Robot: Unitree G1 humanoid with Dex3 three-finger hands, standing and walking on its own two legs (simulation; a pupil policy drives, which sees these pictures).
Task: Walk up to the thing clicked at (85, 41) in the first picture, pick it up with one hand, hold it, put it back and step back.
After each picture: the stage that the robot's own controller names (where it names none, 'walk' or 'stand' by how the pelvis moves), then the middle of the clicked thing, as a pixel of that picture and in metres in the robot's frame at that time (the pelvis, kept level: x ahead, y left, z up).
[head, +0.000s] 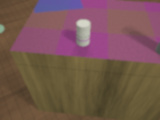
stand; (83, 33) +0.65 +0.01 +0.00
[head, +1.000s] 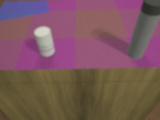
walk; (45, 42) +0.54 +0.19 +0.03
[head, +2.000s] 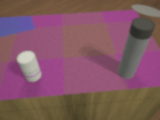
stand; (30, 66) +0.44 +0.23 +0.00
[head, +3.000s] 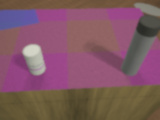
stand; (34, 60) +0.46 +0.21 +0.00
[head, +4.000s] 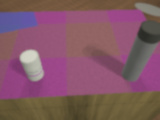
stand; (32, 66) +0.43 +0.21 +0.00
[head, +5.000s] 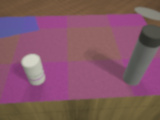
stand; (34, 70) +0.42 +0.20 +0.00
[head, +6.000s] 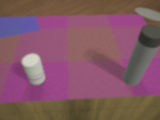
stand; (34, 69) +0.42 +0.20 +0.00
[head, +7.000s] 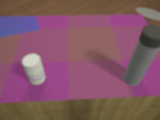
stand; (34, 69) +0.42 +0.20 +0.00
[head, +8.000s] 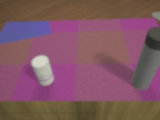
rise first; (43, 70) +0.42 +0.21 +0.00
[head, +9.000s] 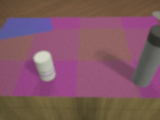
go down; (45, 66) +0.44 +0.20 +0.00
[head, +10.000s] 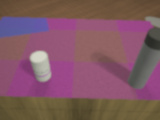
go down; (41, 66) +0.44 +0.19 +0.01
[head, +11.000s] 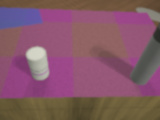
go down; (38, 64) +0.43 +0.17 +0.03
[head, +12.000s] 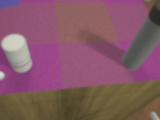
close in; (18, 54) +0.42 +0.19 +0.05
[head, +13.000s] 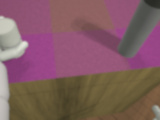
close; (9, 39) +0.47 +0.21 +0.07
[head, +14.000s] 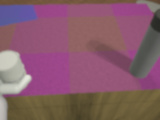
lift; (12, 72) +0.33 +0.22 +0.11
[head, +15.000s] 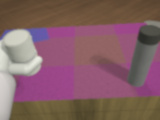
lift; (23, 53) +0.32 +0.18 +0.22
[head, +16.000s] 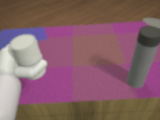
hold; (29, 57) +0.33 +0.17 +0.20
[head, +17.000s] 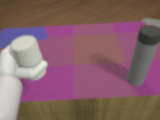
crouch; (29, 58) +0.33 +0.17 +0.19
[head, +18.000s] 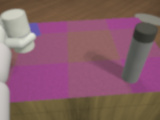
crouch; (19, 31) +0.42 +0.20 +0.22
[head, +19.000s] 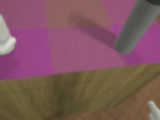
lower; out of the picture +0.48 +0.22 +0.07
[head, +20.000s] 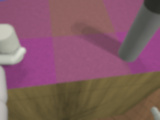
lower; (8, 45) +0.45 +0.21 +0.07
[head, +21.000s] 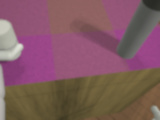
lower; (5, 41) +0.46 +0.21 +0.07
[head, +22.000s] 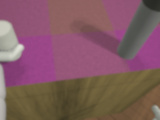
lower; (6, 42) +0.46 +0.21 +0.07
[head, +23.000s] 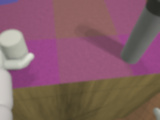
draw back; (16, 50) +0.43 +0.20 +0.07
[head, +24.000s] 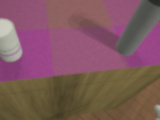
rise; (6, 41) +0.44 +0.20 +0.08
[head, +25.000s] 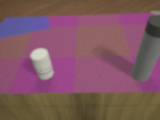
sink last; (42, 64) +0.44 +0.20 +0.04
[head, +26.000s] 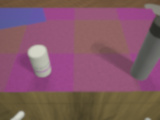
stand; (40, 61) +0.43 +0.19 +0.02
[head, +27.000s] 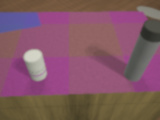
stand; (36, 65) +0.43 +0.20 +0.01
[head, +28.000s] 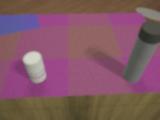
stand; (35, 67) +0.43 +0.20 +0.01
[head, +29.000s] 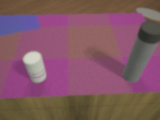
stand; (35, 67) +0.43 +0.20 +0.01
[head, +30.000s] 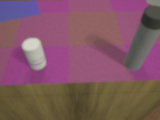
walk; (35, 54) +0.46 +0.20 +0.02
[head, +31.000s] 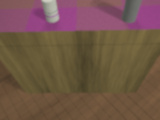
walk; (50, 9) +0.74 +0.19 +0.02
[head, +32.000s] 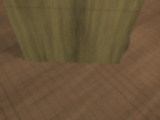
stand; out of the picture +1.12 +0.21 +0.02
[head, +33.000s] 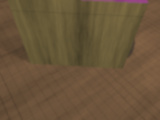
stand; out of the picture +1.13 +0.17 +0.02
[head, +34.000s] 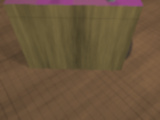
stand; out of the picture +1.12 +0.20 +0.00
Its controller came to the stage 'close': yes
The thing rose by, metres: 0.23
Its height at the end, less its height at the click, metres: +0.00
